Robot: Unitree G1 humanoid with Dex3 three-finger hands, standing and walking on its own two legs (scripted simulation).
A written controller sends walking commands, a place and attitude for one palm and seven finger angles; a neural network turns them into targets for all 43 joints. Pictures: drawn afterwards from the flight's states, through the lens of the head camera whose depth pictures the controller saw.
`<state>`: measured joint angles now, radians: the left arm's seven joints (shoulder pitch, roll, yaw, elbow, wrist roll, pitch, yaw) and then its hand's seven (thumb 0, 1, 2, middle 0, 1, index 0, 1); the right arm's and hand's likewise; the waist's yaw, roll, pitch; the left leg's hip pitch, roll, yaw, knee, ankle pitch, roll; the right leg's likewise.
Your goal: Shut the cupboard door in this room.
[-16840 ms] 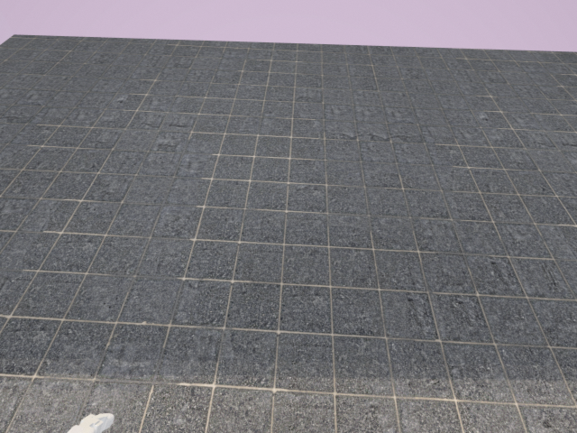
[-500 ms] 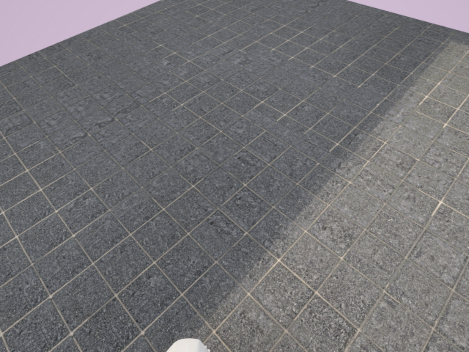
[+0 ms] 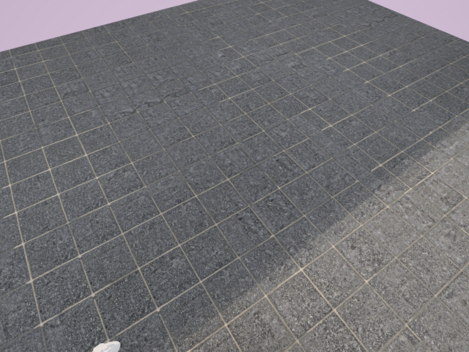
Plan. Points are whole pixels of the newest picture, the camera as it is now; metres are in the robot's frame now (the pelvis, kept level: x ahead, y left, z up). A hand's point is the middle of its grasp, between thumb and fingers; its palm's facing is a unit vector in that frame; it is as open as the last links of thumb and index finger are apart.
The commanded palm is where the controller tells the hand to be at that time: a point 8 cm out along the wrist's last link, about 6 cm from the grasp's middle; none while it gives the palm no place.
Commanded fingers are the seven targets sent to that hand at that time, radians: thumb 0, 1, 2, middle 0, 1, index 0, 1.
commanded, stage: turn or walk to find it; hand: left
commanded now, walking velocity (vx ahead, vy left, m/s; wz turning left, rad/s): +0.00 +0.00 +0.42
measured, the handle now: out of the picture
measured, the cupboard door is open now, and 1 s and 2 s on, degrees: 100 100 100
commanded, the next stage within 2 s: stand and wait in 1.86 s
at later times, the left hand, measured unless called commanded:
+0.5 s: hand out of the picture -0.04 +0.20 -0.18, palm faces +0.28 -0.93 -0.23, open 7.4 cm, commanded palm none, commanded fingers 0.00 0.90 0.90 -0.20 -0.30 -0.20 -0.30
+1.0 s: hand out of the picture -0.01 +0.21 -0.15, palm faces +0.43 -0.86 -0.27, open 7.4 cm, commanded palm none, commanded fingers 0.00 0.90 0.90 -0.20 -0.30 -0.20 -0.30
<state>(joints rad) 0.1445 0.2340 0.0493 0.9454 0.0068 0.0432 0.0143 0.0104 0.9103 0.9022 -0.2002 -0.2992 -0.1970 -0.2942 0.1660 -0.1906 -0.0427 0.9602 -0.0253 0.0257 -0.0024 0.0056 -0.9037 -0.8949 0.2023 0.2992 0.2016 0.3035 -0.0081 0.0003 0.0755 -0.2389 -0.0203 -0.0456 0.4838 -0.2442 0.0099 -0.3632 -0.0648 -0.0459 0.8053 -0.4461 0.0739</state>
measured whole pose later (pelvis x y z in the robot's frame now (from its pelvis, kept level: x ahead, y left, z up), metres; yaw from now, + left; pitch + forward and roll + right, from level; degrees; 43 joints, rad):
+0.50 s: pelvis -0.02 +0.00 -0.01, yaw +15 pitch +0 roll +0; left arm 0.25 0.22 0.04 0.97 0.02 0.02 0.02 0.01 0.90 0.90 -0.21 -0.30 -0.20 -0.30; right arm 0.16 -0.23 -0.05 0.99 -0.01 0.05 0.01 0.01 -0.91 -0.90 0.20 0.30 0.20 0.30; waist 0.02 -0.02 0.10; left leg -0.27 0.04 0.07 0.63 -0.35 -0.04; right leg -0.24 -0.16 -0.27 0.61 -0.33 0.03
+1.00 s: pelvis -0.03 -0.02 -0.01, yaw +26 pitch +0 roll +1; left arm 0.12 0.21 0.04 0.91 0.01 0.01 0.02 0.01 0.91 0.90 -0.20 -0.30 -0.20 -0.29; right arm 0.22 -0.20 -0.06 0.97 -0.02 0.04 0.00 0.01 -0.90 -0.89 0.20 0.30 0.20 0.30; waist -0.03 0.02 0.06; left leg -0.31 -0.05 -0.10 0.56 -0.25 0.00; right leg -0.26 -0.04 -0.06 0.54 -0.29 0.04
